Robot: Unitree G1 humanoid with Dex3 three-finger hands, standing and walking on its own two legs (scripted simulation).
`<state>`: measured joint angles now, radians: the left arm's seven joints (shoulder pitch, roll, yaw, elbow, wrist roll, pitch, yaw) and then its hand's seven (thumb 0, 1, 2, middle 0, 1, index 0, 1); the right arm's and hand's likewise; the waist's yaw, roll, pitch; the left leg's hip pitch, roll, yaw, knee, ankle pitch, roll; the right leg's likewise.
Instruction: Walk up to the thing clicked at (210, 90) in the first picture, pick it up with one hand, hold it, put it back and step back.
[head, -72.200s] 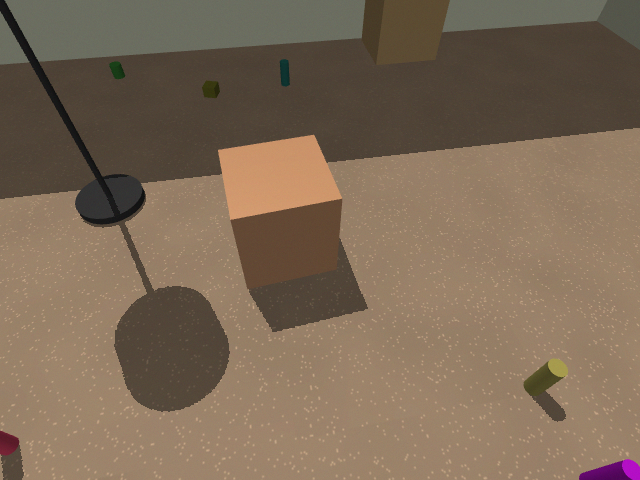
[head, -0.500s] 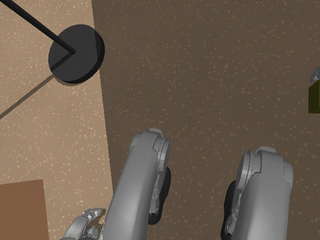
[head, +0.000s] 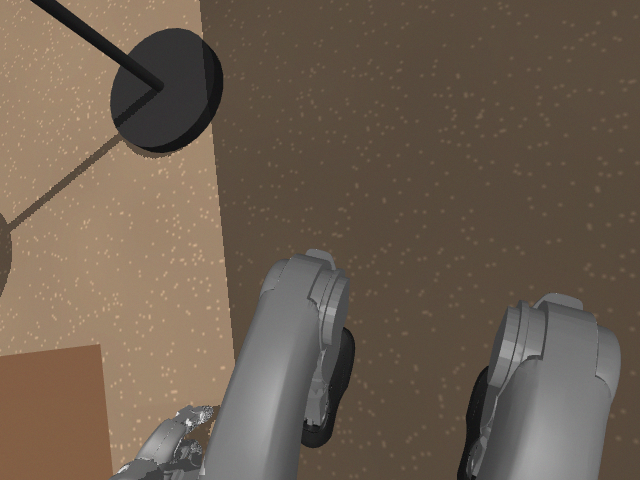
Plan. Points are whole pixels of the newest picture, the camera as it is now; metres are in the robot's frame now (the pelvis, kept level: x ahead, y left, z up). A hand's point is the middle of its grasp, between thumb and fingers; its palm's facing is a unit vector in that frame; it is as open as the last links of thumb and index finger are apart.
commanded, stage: rest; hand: right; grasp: from above
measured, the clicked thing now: out of the picture +0.45 -0.35 -0.22
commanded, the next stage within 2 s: open in 1.12 s
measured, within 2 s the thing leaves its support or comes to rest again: rests again in 0.80 s
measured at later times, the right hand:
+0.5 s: hand out of the picture +0.44 -0.34 -0.22, palm faces -0.49 +0.09 -0.87, open 9.8 cm
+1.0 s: hand out of the picture +0.44 -0.34 -0.24, palm faces -0.48 +0.08 -0.87, open 9.8 cm
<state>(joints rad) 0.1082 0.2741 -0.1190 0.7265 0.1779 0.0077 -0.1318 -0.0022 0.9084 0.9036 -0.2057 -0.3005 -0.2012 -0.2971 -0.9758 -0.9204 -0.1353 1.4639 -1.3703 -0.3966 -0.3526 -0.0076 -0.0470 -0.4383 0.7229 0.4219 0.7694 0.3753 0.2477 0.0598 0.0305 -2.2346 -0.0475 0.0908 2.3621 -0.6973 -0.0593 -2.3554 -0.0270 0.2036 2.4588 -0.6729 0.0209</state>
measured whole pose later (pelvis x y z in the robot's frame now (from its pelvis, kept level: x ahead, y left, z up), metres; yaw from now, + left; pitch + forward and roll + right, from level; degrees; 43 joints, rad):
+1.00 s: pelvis +0.00 +0.00 -0.02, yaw +3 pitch +28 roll +13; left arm 0.06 0.28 -0.24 0.69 0.26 -0.08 -0.14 0.00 0.90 0.90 -0.21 -0.30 -0.20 -0.30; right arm -0.99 -1.04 -0.15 1.63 -1.40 -0.36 -0.52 -0.01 -0.06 -0.43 0.71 0.43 0.76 0.38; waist 0.32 0.14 0.11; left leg -2.24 -0.07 0.13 2.41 -0.69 -0.07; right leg -2.37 -0.03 0.27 2.56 -0.70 0.02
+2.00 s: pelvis +0.00 -0.01 -0.02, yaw +4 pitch +27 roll +14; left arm 0.05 0.30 -0.29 0.66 0.26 -0.10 -0.16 0.00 0.89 0.90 -0.21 -0.30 -0.20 -0.30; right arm -0.99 -1.06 -0.11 1.63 -1.34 -0.35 -0.50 0.00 0.30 -0.84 0.24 0.84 0.25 0.83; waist 0.32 0.14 0.14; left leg -2.22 -0.08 0.15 2.40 -0.69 -0.07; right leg -2.36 -0.03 0.28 2.56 -0.70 0.02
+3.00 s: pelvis -0.01 +0.00 +0.04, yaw -2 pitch +32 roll +10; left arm 0.16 0.33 -0.13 0.64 0.11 0.05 -0.09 0.00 0.90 0.90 -0.21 -0.30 -0.20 -0.30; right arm -0.96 -0.90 -0.06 1.29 -1.16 -0.31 -0.07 0.00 0.40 -0.93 0.17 0.91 0.17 0.91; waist 0.22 0.02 -0.02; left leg -2.13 -0.03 0.08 2.21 -0.65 -0.05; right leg -2.24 -0.03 0.17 2.30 -0.63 0.01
